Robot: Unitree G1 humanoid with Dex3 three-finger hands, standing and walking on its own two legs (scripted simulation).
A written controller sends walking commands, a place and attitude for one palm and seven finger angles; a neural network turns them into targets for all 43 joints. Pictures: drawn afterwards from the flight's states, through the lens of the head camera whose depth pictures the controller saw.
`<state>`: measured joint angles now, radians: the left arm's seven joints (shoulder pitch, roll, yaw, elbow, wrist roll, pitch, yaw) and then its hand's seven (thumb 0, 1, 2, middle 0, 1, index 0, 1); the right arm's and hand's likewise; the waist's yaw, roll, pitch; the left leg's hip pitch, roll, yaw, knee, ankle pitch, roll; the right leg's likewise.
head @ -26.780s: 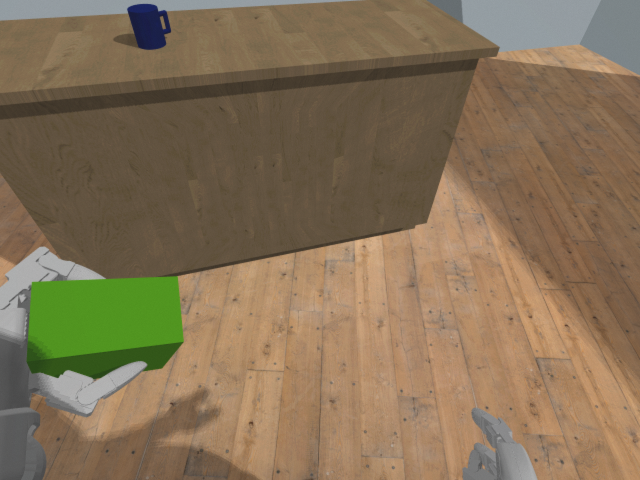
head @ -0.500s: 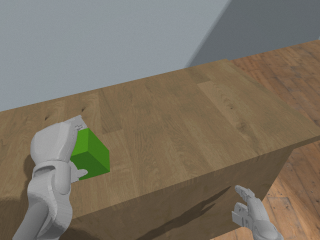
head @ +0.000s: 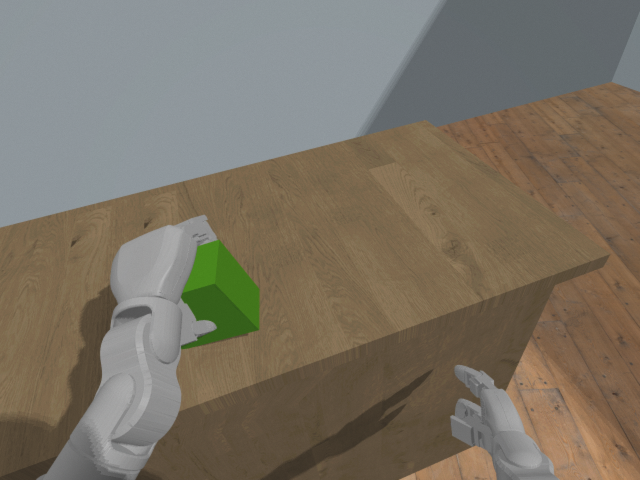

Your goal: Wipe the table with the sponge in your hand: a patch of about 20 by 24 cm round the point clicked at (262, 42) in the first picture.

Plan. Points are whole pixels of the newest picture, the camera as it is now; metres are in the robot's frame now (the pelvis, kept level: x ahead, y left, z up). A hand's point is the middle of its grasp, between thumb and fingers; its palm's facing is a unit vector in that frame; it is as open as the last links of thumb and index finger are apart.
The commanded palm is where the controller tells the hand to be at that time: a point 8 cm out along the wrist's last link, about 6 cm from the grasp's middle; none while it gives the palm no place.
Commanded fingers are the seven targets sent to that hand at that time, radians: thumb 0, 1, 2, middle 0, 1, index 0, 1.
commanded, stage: wipe forward along the third lane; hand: left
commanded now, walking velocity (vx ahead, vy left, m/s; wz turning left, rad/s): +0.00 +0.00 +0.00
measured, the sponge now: (204, 305) +0.28 +0.20 +0.11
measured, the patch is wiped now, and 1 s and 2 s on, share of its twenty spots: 1.00 1.00 1.00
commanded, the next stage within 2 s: wipe back along the third lane in 1.60 s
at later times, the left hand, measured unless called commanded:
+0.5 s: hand (190, 266) +0.31 +0.22 +0.14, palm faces +0.09 -0.07 -0.99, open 10.2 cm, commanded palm +0.28 +0.23 +0.19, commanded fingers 0.00 0.10 1.30 -1.20 -1.60 -1.20 -1.60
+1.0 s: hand (182, 241) +0.36 +0.25 +0.14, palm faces +0.01 -0.03 -1.00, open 10.2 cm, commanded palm +0.33 +0.27 +0.17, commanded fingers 0.00 0.10 1.30 -1.20 -1.60 -1.20 -1.60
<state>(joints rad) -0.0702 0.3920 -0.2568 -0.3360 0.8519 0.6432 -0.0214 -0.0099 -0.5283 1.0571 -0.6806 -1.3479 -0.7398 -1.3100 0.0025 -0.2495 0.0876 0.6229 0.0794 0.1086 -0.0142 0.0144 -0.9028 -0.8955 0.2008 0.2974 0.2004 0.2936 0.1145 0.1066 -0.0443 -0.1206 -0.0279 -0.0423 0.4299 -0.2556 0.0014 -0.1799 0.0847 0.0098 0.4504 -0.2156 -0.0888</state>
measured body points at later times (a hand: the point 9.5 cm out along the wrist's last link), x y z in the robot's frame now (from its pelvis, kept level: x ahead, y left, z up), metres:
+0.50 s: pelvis -0.01 -0.03 +0.00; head -0.04 -0.09 +0.44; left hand +0.30 +0.22 +0.20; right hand +0.23 -0.25 -0.09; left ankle -0.01 +0.12 -0.74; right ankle +0.02 -0.06 -0.74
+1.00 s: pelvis -0.01 -0.02 +0.00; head -0.02 -0.07 +0.44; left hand +0.35 +0.25 +0.20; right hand +0.19 -0.26 -0.11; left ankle -0.01 +0.13 -0.74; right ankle +0.02 -0.06 -0.74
